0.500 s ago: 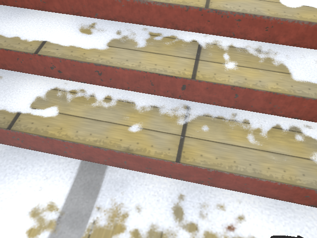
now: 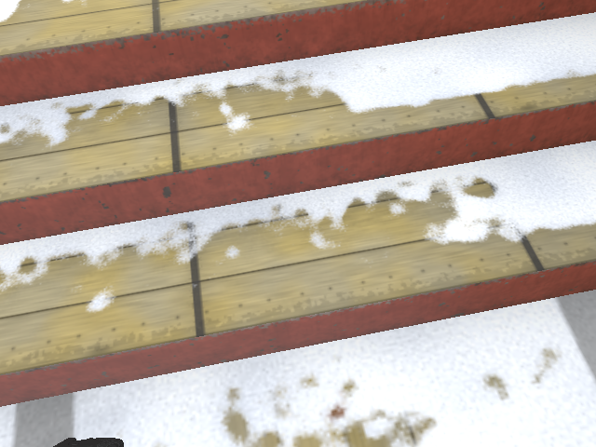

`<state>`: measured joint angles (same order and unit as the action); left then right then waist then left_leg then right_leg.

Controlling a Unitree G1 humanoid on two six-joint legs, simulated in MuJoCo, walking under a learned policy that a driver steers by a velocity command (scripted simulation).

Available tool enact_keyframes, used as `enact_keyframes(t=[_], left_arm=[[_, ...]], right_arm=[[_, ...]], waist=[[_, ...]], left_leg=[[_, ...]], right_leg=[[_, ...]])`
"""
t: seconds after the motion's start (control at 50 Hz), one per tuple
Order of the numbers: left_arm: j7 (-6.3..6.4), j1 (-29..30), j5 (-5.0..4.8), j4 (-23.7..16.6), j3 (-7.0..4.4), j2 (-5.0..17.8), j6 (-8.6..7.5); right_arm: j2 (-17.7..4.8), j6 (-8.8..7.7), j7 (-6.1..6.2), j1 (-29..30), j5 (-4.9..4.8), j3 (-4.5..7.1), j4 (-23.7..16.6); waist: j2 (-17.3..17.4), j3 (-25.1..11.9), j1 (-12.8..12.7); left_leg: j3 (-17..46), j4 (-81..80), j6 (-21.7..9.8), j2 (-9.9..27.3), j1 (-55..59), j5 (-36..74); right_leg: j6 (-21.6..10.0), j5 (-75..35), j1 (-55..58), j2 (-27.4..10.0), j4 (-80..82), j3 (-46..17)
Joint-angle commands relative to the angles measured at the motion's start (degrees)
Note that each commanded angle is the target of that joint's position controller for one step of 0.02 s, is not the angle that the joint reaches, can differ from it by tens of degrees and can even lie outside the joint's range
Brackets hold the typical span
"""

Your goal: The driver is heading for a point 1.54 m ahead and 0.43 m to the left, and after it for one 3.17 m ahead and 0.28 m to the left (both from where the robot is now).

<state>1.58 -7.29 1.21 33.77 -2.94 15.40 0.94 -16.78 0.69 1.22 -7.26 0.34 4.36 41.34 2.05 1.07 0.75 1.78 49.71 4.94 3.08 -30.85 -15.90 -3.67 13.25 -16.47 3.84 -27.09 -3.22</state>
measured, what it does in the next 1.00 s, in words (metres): walks ahead, turning left: left foot, then right foot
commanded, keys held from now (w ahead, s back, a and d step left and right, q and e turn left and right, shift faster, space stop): q+shift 0.26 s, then w+q+shift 0.28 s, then w+shift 0.14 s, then w+e+shift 0.32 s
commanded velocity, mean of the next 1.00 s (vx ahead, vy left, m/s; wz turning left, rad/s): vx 0.51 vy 0.00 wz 0.37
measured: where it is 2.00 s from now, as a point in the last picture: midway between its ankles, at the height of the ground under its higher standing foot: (238, 146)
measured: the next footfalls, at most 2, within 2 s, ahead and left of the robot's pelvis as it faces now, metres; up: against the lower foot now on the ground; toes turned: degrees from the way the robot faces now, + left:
left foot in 0.16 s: +0.05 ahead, +0.14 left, +0.00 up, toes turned +7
right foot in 0.52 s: +0.18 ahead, -0.08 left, +0.00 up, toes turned +29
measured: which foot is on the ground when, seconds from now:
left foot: up 0.00-0.14, down 0.16-0.52, up 0.54-0.92, down 0.94-1.00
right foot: down 0.00-0.18, up 0.20-0.50, down 0.52-0.96, up 0.98-1.00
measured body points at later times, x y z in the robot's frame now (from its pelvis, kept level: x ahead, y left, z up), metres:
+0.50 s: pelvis +0.08 +0.02 +0.00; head +0.10 +0.04 +0.45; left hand +0.17 +0.35 -0.07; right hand +0.28 -0.22 -0.09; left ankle +0.01 +0.13 -0.74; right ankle +0.14 -0.10 -0.73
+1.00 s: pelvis +0.30 +0.19 -0.03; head +0.35 +0.20 +0.42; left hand +0.12 +0.39 -0.15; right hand +0.63 +0.12 -0.08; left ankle +0.33 +0.35 -0.74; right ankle +0.17 -0.07 -0.67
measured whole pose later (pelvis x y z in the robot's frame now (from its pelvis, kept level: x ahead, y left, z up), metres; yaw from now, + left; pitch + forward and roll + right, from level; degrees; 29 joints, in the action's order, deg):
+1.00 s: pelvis +0.30 +0.19 -0.03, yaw +23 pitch +4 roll +1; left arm 0.9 -31.6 -1.6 49.7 -0.9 13.3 -4.7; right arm -13.9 -6.5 -1.4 -0.4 -0.4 0.5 29.3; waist -0.3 2.2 -5.9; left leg -0.6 39.0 0.9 1.1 -31.3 -11.7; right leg -1.0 27.1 -7.5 -4.0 -53.8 -8.1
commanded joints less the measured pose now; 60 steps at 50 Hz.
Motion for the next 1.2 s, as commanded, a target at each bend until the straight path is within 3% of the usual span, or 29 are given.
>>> enact_keyframes(t=[0.02, 0.08, 0.14, 0.18, 0.2, 0.22, 0.24, 0.28, 0.32, 0.38, 0.5, 0.52, 0.54, 0.56, 0.58, 0.64, 0.72, 0.78, 0.82, 0.9, 0.94, 0.96, 0.98, 1.0, 1.04, 1.06, 1.1, 1.18, 1.2], left_arm=[[-0.8, 0.0, 1.29, -1.7, -1.05, 6.1, -1.19], [-0.41, -0.1, 0.29, -1.0, -2.45, 10.2, -0.56], [0.8, 0.1, -1.17, -0.9, -2.8, 9.7, 0.28], [1.35, -0.7, -1.0, -1.3, -3.03, 8.2, 0.06], [1.33, 1.2, 0.75, -3.7, -2.65, 6.1, -0.56], [1.3, 8.1, 1.3, -5.3, -2.14, 5.2, -1.03], [0.9, 8.3, 0.46, -5.4, -2.08, 4.9, -1.34], [-0.35, 4.2, -0.64, -3.6, -2.28, 5.1, -1.78], [-1.74, 6.9, -1.41, -3.9, -2.51, 5.1, -2.89], [-2.84, 7.8, -2.09, -3.5, -2.47, 4.1, -5.21], [-2.37, -0.1, -4.01, 0.0, -3.83, 5.9, -7.93], [-1.87, -6.2, -4.1, 1.8, -4.59, 7.5, -8.06], [-1.29, -14.1, -3.1, 2.9, -5.36, 10.6, -8.08], [-1.97, -15.7, 0.19, 3.3, -5.83, 14.8, -8.28], [-2.07, -12.0, -0.04, 2.4, -5.44, 13.2, -8.58], [-1.77, -14.2, -0.92, 4.6, -3.31, 7.7, -8.26], [-1.9, -16.9, -0.67, 7.9, -1.32, 4.3, -8.25], [-1.13, -17.5, -1.96, 9.5, -0.66, 4.9, -7.54], [-0.47, -19.0, -2.69, 10.3, -0.9, 7.2, -7.39], [-0.47, -20.0, -3.1, 12.1, -1.21, 11.0, -7.01], [-0.48, -17.5, -1.3, 11.0, -0.97, 11.3, -6.84], [-0.54, -18.4, 1.36, 8.4, 1.15, 3.2, -7.2], [-0.72, -24.9, -3.53, 6.4, 2.38, -1.5, -8.3], [-0.43, -20.1, -6.01, 6.6, 0.85, 3.9, -8.2], [-0.08, -11.2, -4.87, 4.6, 0.91, 3.7, -6.95], [-0.26, -10.7, -3.67, 4.5, 0.8, 2.8, -6.07], [-1.07, -12.3, -4.36, 3.9, 1.35, -0.6, -3.53], [-1.0, -9.4, -3.39, 1.0, 1.99, -2.0, -0.07], [-0.91, -8.3, -4.16, -0.8, 1.99, -1.2, 0.51]], right_arm=[[-3.7, -0.26, -0.54, 1.6, -0.73, 0.2, -4.0], [-6.8, -0.55, -0.82, 2.6, -1.53, 1.12, -6.3], [-5.3, -1.02, -1.72, -1.1, -1.63, 1.01, -6.4], [-8.0, -1.1, -1.6, -3.7, -1.21, 1.97, -6.4], [-13.0, -1.25, -0.98, -5.2, -1.36, 3.54, -6.3], [-13.1, -1.47, -0.95, -10.4, -0.39, 3.77, -6.0], [-12.3, -2.19, -0.69, -12.4, 0.65, 3.45, -5.7], [-10.8, -2.51, -0.06, -9.3, -1.86, 3.54, -5.8], [-9.3, -1.73, 0.51, -7.3, -3.18, 3.01, -6.9], [-10.3, -1.56, 1.11, -7.3, -1.94, 3.26, -7.7], [-8.1, -1.36, 0.43, -2.7, -2.48, 1.94, -11.0], [-5.7, -1.61, 0.21, -1.7, -2.28, 1.12, -11.9], [-0.7, -2.09, -0.15, -2.7, -1.99, -0.42, -12.5], [-0.3, -3.44, -0.31, -2.1, -3.2, -1.06, -16.9], [-3.2, -3.9, -0.53, -3.0, -3.58, -0.8, -15.9], [-3.6, -4.54, -1.28, -2.5, -1.81, -0.61, -13.0], [-1.2, -5.12, -1.83, 2.4, -1.83, -1.8, -14.2], [0.4, -6.5, -2.55, 9.8, -0.73, -3.12, -16.5], [1.1, -7.62, -3.55, 14.2, -1.56, -3.52, -17.9], [-5.0, -8.44, -3.75, 9.7, -2.22, -0.73, -17.4], [-9.5, -7.45, -2.08, -10.8, -2.53, 1.85, -13.0], [-14.0, -6.37, -0.86, -23.1, -1.81, 2.84, -10.3], [-15.3, -6.69, -1.85, -23.8, 0.76, 2.37, -8.9], [-9.9, -6.8, -2.07, -21.1, 0.59, 1.59, -8.8], [-5.3, -7.12, -1.69, -14.0, 0.31, 0.26, -7.0], [-3.0, -7.3, -1.75, -11.0, 1.1, -0.11, -6.1], [-1.0, -7.52, -1.72, -6.8, 1.04, -0.11, -4.2], [-2.0, -7.18, -1.3, -7.0, 0.77, -0.18, -1.0], [-1.8, -6.85, -0.97, -8.0, 0.32, -0.63, 0.0]], waist=[[-10.7, -5.5, -2.3], [-10.7, -1.3, -3.1], [-9.3, -2.9, -1.3], [-2.9, -4.5, -1.2], [10.4, -5.7, -2.7], [15.5, -6.6, 3.2], [11.0, -9.3, 3.7], [2.7, -11.1, 0.4], [4.1, -7.1, 0.9], [7.4, -4.3, 0.9], [7.4, -2.8, -4.0], [5.6, -4.5, -6.3], [-3.7, -9.4, -8.4], [-15.9, -7.4, -6.4], [-14.2, -3.0, -4.9], [-6.2, 3.1, -4.5], [-6.2, 6.5, -3.5], [-6.2, 7.8, -4.4], [-7.2, 7.5, -5.6], [-12.2, 1.2, -0.6], [-13.4, -10.7, 11.6], [-1.2, -22.6, 13.0], [21.1, -33.5, 7.3], [14.6, -23.4, 8.1], [3.8, -7.7, 5.1], [3.3, -4.7, 2.4], [6.3, -1.6, -1.2], [4.8, 3.0, -3.0], [3.3, 4.9, -3.8]], left_leg=[[-1.3, -5.4, -1.0, 1.0, 9.4, -0.2], [-3.1, -7.5, -2.7, -0.4, 4.5, -6.0], [-4.4, -14.7, -4.9, -1.2, 5.9, -1.3], [2.9, -21.0, -8.6, 1.3, 12.7, 20.0], [17.4, -22.6, -15.4, 9.2, 19.7, 35.4], [30.2, -27.6, -23.9, 15.2, 27.8, 41.0], [30.5, -28.4, -25.0, 16.1, 31.9, 38.3], [24.6, -28.6, -19.9, 10.5, 32.7, 17.7], [25.4, -35.0, -18.3, 7.7, 26.6, -15.1], [25.6, -36.9, -17.9, 5.7, 20.7, -18.0], [25.2, -29.0, -14.2, 0.6, 4.7, -16.0], [22.8, -22.2, -11.5, -1.3, -2.9, -16.7], [14.7, -3.4, -8.0, -6.5, -10.7, -18.0], [10.9, 9.5, -7.6, -5.9, -24.6, -15.4], [8.8, 18.8, -7.3, -0.4, -28.1, -11.0], [8.0, 25.2, -8.0, 0.7, -28.5, -0.4], [6.7, 20.9, -6.6, 0.5, -27.1, 6.9], [-0.3, 6.4, -4.3, 2.0, -19.9, 13.1], [-2.1, -4.1, -3.6, 0.2, -9.4, 15.6], [-2.5, -16.1, -6.0, -4.9, 9.5, 9.2], [-0.9, -15.7, -8.8, -2.3, 38.9, 9.0], [14.2, -12.0, -9.1, 11.9, 58.8, 3.2], [42.9, -27.4, -17.1, 22.2, 64.1, -16.8], [42.9, -33.9, -16.0, 20.3, 56.7, -27.0], [25.4, -34.6, -15.2, 17.5, 38.6, -10.0], [18.8, -35.7, -15.0, 15.2, 31.1, -2.5], [9.0, -37.8, -14.4, 14.3, 24.5, 5.8], [-0.3, -38.5, -14.5, 17.7, 23.3, 19.0], [-1.5, -38.9, -14.1, 18.5, 24.8, 17.2]], right_leg=[[-8.7, -10.4, 0.9, -15.0, 7.8, -6.6], [-9.8, -13.6, 4.5, -18.0, 5.6, -8.9], [-8.2, -23.2, 9.5, -19.4, 0.7, -7.9], [-2.4, -14.7, 6.0, -13.9, -8.1, -1.8], [3.4, -5.2, -4.4, -4.8, -19.4, 6.5], [6.4, 20.6, -17.7, 2.4, -30.9, 3.9], [6.5, 25.9, -22.1, 1.1, -39.8, -1.7], [6.3, 18.1, -24.3, -1.9, -39.1, -3.9], [6.1, 11.0, -22.2, -2.7, -28.4, -2.0], [6.4, 9.6, -15.1, -0.6, -17.0, -0.8], [6.2, -0.6, 9.2, -0.4, 3.6, 0.9], [5.1, -0.9, 19.6, -4.0, 4.2, -0.8], [1.7, 9.5, 30.6, -15.0, 7.0, -12.8], [-5.7, 33.2, 29.8, -27.5, 14.7, -38.9], [-8.4, 39.1, 25.4, -29.4, 16.2, -41.8], [-6.0, 24.4, 19.1, -21.3, 16.2, -24.2], [-6.9, 11.4, 12.7, -17.1, 18.6, -14.2], [-7.6, -0.6, 7.9, -15.3, 21.4, -9.8], [-6.8, -6.0, 5.1, -15.1, 23.0, -7.5], [-4.5, -34.8, 11.6, -16.8, 12.5, -6.1], [-1.3, -42.3, -0.5, -13.4, -12.5, -4.2], [0.2, -6.0, -14.4, -8.7, -34.0, -3.9], [0.9, 15.6, -25.5, -3.7, -50.5, -6.9], [1.0, 11.8, -32.1, -6.9, -56.5, -7.0], [1.1, 3.0, -33.0, -11.8, -55.7, -2.9], [1.3, 1.3, -29.2, -13.3, -53.7, -3.2], [2.0, 2.6, -26.7, -14.4, -56.4, -3.2], [4.1, 7.3, -36.7, -12.2, -76.1, -0.9], [4.0, 9.4, -43.3, -12.5, -82.3, -2.9]])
